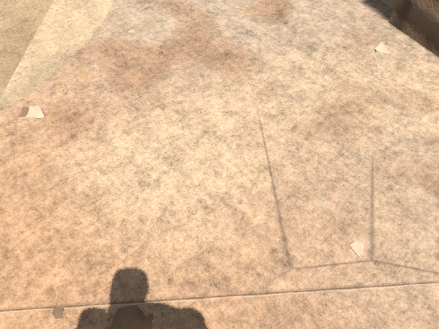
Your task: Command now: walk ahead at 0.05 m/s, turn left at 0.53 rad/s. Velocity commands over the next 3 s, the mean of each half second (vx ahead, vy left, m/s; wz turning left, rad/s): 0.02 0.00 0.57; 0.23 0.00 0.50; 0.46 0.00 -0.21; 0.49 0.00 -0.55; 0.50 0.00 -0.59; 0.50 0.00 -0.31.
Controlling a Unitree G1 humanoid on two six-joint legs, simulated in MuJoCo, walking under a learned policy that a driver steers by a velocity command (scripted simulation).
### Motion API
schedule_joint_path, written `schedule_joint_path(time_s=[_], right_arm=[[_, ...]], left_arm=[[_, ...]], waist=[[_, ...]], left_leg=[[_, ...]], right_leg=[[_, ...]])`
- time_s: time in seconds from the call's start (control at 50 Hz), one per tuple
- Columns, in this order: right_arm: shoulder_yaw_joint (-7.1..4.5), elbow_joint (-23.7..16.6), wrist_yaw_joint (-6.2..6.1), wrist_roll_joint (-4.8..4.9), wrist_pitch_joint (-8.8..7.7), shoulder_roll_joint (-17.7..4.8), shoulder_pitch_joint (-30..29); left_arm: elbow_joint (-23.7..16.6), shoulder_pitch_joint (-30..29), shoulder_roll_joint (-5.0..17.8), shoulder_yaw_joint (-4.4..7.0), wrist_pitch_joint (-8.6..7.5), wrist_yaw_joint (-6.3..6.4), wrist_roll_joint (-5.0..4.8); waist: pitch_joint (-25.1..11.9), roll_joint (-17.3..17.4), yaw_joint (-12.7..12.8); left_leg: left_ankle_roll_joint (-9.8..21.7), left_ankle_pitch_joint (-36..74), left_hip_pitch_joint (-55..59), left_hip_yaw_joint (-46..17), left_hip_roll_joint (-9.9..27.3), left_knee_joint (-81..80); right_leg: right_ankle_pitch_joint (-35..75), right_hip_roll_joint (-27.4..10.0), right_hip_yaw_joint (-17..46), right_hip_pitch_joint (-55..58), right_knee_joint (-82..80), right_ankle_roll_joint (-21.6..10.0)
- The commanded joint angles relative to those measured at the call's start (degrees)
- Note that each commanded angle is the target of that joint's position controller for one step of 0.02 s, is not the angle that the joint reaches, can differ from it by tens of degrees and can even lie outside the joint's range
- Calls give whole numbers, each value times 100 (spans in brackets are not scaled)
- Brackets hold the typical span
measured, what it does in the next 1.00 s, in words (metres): walks ahead, turning left: left foot, then right foot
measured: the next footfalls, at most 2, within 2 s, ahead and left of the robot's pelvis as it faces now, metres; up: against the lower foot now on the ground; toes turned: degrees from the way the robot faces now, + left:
left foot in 0.06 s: +0.07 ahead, +0.12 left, +0.00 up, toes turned +7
right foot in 0.54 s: +0.13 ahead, -0.10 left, +0.00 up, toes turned +24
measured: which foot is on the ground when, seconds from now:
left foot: up 0.00-0.04, down 0.06-0.54, up 0.56-0.96, down 0.98-1.00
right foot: down 0.00-0.06, up 0.08-0.52, down 0.54-0.98, up 1.00-1.00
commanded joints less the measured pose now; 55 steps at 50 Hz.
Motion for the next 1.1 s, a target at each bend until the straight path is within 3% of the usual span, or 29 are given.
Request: schedule_joint_path(time_s=[0.02, 0.04, 0.06, 0.08, 0.1, 0.12, 0.14, 0.16, 0.18, 0.22, 0.32, 0.44, 0.52, 0.54, 0.56, 0.58, 0.6, 0.62, 0.66, 0.76, 0.88, 0.94, 0.96, 0.98, 1.0, 1.02, 1.04, 1.06, 1.1], right_arm=[[-136, -336, 105, -9, -15, -450, 282], [-170, -291, 108, -33, -20, -497, 430], [-259, -251, 62, -70, -32, -748, 635], [-416, -317, -56, -87, -50, -1433, 811], [-402, -465, -35, -240, -148, -1649, 718], [-352, -487, 17, -265, -287, -1413, 668], [-331, -504, -1, -201, -388, -1326, 425], [-300, -569, -31, -98, -420, -1170, 158], [-247, -612, -67, -15, -404, -1022, -32], [-198, -650, -121, -56, -379, -935, -5], [-237, -670, -190, -24, -324, -1080, 96], [-236, -777, -140, -44, -231, -1138, -124], [-161, -913, -191, 40, -133, -1017, -378], [-84, -951, -198, -1, -124, -737, -171], [-73, -1058, -181, 35, -169, -581, 150], [-213, -1006, -151, -54, -229, -1129, 155], [-311, -902, -118, 10, -219, -1358, 224], [-308, -823, -113, 19, -170, -1240, 231], [-225, -901, -51, 16, -134, -953, 42], [-86, -1246, 51, 34, -297, -639, -539], [68, -1243, 176, 28, -435, -436, -409], [21, -1020, 196, 43, -442, -528, 162], [-91, -825, 156, 67, -424, -720, 730], [-234, -656, 102, 82, -416, -1029, 1495], [-338, -703, 42, -13, -429, -1787, 1913], [-266, -743, 111, -7, -564, -1534, 1900], [-142, -772, 147, -37, -663, -1198, 1595], [-59, -795, 159, -51, -716, -910, 1301], [32, -855, 144, -88, -751, -671, 803]], left_arm=[[-327, -262, 1081, 247, 50, 12, -123], [-278, -168, 1013, 244, 81, 1, -171], [-152, 154, 818, 216, 111, -32, -155], [-298, 141, 485, 137, 103, -93, 76], [-605, -402, 505, 145, 64, -64, 114], [-630, -643, 717, 208, 61, -58, 32], [-602, -558, 721, 228, 59, -44, -70], [-468, -404, 729, 249, 61, 10, -54], [-441, -368, 827, 288, 62, 48, -10], [-432, -294, 759, 293, 34, 35, -18], [-504, -465, 574, 221, 2, 4, -59], [-536, -327, 707, 226, -86, -111, -101], [-400, 348, 848, 286, -193, -214, -87], [-396, 532, 1227, 370, -172, -187, 10], [-417, 342, 1637, 427, -103, -150, 128], [-565, 223, 1304, 343, -120, -137, 197], [-669, 17, 1015, 265, -126, -96, 144], [-690, -140, 874, 233, -113, -68, 45], [-680, 18, 826, 192, -120, 10, -101], [-620, 729, 1082, 260, -233, 37, -55], [-569, 872, 1277, 326, -356, -228, -153], [-494, 812, 1268, 301, -323, -358, -286], [-453, 870, 1078, 218, -333, -377, -241], [-479, 818, 706, 76, -365, -396, -123], [-912, 697, 246, -83, -470, -411, 43], [-940, 456, 752, 42, -576, -375, -152], [-1001, 378, 985, 112, -621, -405, -315], [-910, 435, 966, 105, -624, -420, -330], [-771, 551, 893, 123, -557, -441, -193]], waist=[[-732, -640, -217], [-754, -556, -287], [-718, -77, -296], [-726, 1547, -114], [-784, 1820, -255], [-918, 1031, -341], [-860, 836, -163], [-883, 582, -49], [-851, 590, 17], [-1003, 633, 72], [-918, 714, -70], [-829, 906, -106], [-925, 792, 253], [-1102, -72, 135], [-859, -1625, -230], [-862, -1347, -92], [-827, -909, -164], [-648, -783, -193], [-346, -991, 25], [-271, -861, 472], [-47, -883, 381], [-66, -693, -56], [-309, -514, -342], [-765, 44, -720], [-1160, 1875, -666], [-1188, 1227, -808], [-681, 1079, -635], [-401, 938, -489], [-100, 727, -204]], left_leg=[[214, 242, 692, 223, -115, -886], [358, 633, 1066, 275, -254, -1409], [595, 1443, 1569, -136, -187, -2056], [1139, 3763, 2420, -1932, 1126, -2259], [2169, 3956, 2333, -3125, 1790, -2456], [2145, 3724, 2339, -2747, 1546, -2499], [1823, 3521, 2336, -2285, 1253, -2465], [1535, 3251, 2319, -2040, 1042, -2403], [1417, 3220, 2188, -1927, 966, -2404], [1436, 3390, 2057, -1849, 836, -2403], [1424, 2612, 2084, -2069, 691, -2392], [1399, 2327, 1650, -2661, 563, -2255], [901, 2076, 1350, -2761, 110, -1699], [583, 743, 638, -2237, -366, -775], [253, -1686, -691, -1162, -1384, 242], [22, -1936, -828, -1192, -952, 1615], [-10, -1388, -865, -1152, -744, 2047], [-61, -885, -1014, -1019, -589, 2121], [-157, -275, -1487, -846, -434, 2232], [-268, 107, -1641, -455, -145, 1128], [52, 73, -38, 24, -170, -514], [338, 538, 1266, 294, -408, -1499], [470, 509, 2191, 301, -554, -1640], [657, 450, 3261, -415, -98, -1827], [1479, -190, 4378, -3219, 1444, -2518], [1998, -814, 4016, -4281, 1847, -3067], [1842, -943, 3686, -3645, 1675, -3096], [1640, -745, 3288, -2921, 1388, -3136], [1340, 301, 2564, -1969, 1035, -3398]], right_leg=[[710, -1623, 932, 636, -425, -832], [516, -1475, 793, 548, -72, -601], [45, -1132, 506, 209, 681, -196], [-1740, -390, -47, -1211, 2447, 366], [-3115, 333, 761, -2297, 3697, 593], [-2905, 266, 1384, -2438, 4309, 515], [-2364, 198, 1547, -2552, 4357, 422], [-1977, 114, 1650, -2552, 4254, 399], [-1709, 93, 1700, -2465, 4156, 412], [-1349, 226, 1703, -2149, 4155, 445], [-1063, 368, 1809, -1858, 2746, 570], [-1196, 553, 1856, -985, 1669, 534], [130, 396, 1816, 313, -233, 278], [653, -639, 2684, 1101, -427, -79], [1936, -1721, 4077, 1354, -514, -1032], [2090, -2180, 4326, 1022, -534, -1585], [1203, -1833, 3746, 951, -574, -1391], [-130, -1389, 3257, 920, -685, -1044], [-1430, -1142, 2954, 1027, -1015, -848], [-1568, -1287, 2497, 1544, -1377, -914], [-1103, -1228, 1716, 645, -1411, -903], [-986, -1260, 1512, 143, -892, -796], [-476, -1095, 1296, -217, -245, -648], [-280, -698, 769, -752, 1249, -308], [-2095, 99, 498, -2681, 3527, 176], [-2498, 172, 1405, -3341, 4611, 167], [-2075, -144, 1581, -3668, 4860, 8], [-1516, -364, 1568, -3582, 4727, -92], [-720, -579, 1648, -3091, 4190, -64]])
